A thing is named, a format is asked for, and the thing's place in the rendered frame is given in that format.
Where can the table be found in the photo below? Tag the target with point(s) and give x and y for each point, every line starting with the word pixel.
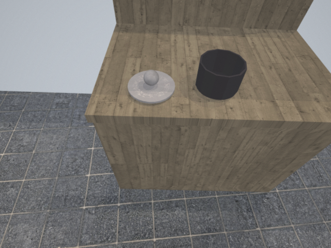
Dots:
pixel 278 120

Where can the knob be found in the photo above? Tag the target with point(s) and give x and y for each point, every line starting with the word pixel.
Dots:
pixel 151 77

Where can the pot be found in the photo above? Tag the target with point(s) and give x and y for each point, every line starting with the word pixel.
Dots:
pixel 220 74

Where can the lid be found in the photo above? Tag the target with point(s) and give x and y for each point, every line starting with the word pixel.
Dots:
pixel 157 93

